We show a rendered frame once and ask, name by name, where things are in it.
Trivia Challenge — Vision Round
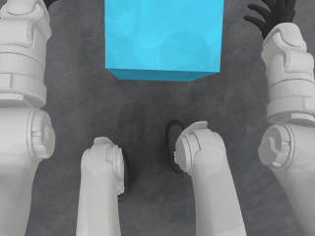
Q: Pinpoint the right robot forearm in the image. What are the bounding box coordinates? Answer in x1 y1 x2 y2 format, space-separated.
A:
261 23 315 128

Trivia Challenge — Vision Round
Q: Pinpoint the robot thigh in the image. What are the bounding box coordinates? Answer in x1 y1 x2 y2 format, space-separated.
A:
76 144 124 236
179 129 247 236

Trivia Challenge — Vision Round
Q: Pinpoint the right robot thigh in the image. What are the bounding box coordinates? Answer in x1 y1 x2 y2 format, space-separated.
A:
179 129 247 236

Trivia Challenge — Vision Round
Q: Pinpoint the right robot upper arm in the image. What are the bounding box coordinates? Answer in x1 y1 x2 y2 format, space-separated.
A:
258 123 315 236

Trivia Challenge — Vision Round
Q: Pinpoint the carton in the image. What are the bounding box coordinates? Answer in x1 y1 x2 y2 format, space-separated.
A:
104 0 224 82

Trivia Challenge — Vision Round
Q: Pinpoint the left robot upper arm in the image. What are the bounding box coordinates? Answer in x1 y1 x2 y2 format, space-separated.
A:
0 107 56 236

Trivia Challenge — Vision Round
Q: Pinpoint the robot right hand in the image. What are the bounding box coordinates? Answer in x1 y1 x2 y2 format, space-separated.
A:
243 0 296 40

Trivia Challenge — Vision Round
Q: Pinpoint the left robot forearm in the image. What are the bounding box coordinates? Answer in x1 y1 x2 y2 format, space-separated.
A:
0 0 52 109

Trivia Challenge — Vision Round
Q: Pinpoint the robot left hand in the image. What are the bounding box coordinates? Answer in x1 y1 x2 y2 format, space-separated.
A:
43 0 58 11

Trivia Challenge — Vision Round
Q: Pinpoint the left robot thigh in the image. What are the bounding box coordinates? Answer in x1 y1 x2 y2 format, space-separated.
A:
76 144 124 236

